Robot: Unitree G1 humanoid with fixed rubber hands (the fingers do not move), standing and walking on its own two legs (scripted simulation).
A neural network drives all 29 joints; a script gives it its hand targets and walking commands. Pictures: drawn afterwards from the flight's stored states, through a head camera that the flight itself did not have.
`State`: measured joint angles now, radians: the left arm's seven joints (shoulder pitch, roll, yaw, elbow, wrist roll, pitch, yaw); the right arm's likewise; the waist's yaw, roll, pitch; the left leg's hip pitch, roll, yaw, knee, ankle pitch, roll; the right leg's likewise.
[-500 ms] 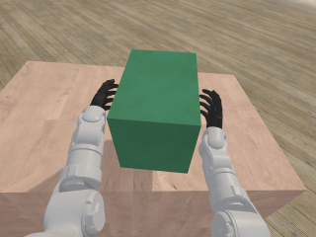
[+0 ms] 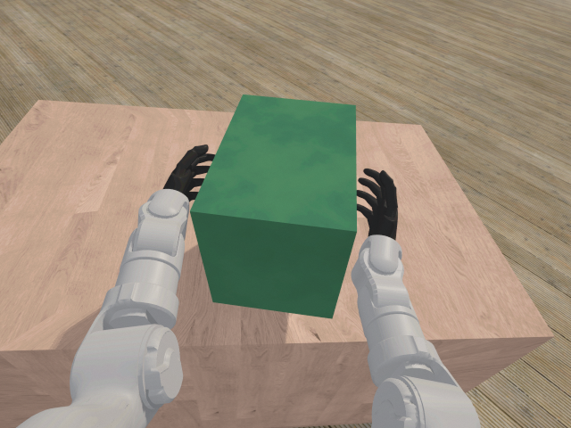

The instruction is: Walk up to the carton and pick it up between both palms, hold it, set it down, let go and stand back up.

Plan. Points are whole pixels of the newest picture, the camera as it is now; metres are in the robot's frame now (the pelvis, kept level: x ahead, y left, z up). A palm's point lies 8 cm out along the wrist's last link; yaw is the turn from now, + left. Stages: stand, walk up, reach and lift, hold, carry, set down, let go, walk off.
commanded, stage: set down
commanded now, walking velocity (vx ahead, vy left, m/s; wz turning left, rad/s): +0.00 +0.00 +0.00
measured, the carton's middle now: (285, 201) +0.47 -0.04 +0.06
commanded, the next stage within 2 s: none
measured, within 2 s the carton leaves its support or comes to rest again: neither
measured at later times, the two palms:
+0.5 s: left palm (182, 190) +0.45 +0.13 +0.10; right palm (372, 229) +0.37 -0.16 +0.10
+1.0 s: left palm (183, 188) +0.47 +0.13 +0.09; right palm (361, 237) +0.38 -0.15 +0.07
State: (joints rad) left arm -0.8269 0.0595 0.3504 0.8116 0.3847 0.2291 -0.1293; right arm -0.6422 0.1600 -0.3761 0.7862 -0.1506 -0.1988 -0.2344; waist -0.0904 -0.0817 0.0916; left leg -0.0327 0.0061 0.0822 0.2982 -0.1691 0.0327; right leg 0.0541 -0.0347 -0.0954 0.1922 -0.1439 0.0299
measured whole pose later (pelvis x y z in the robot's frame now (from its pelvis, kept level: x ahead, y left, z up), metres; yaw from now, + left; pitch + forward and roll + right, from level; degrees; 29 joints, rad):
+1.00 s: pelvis +0.02 +0.00 +0.00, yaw -1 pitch +3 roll -1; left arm -0.99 0.16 0.41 1.17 0.42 0.05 -0.15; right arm -0.71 0.28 -0.63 0.92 -0.35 -0.29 -0.28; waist -0.11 -0.09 0.01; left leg -0.20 0.01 0.10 0.33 -0.19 0.04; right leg -0.11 -0.03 -0.09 0.22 -0.16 0.03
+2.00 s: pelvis +0.00 +0.01 -0.01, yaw -1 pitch +9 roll -2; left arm -1.08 0.21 0.54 1.31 0.49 -0.08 -0.16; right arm -0.80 0.32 -0.81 0.92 -0.53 -0.28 -0.26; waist -0.13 -0.08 -0.02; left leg -0.38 0.03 0.09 0.42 -0.20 0.04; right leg -0.28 -0.02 -0.10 0.29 -0.16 0.03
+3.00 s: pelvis +0.00 +0.01 -0.01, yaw +0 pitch +14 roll -3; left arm -1.10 0.20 0.60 1.30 0.56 -0.12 -0.17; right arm -0.83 0.31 -0.88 0.98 -0.57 -0.38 -0.25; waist -0.15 -0.06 -0.06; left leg -0.54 0.03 0.06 0.50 -0.21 0.05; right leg -0.41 -0.02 -0.12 0.33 -0.16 0.03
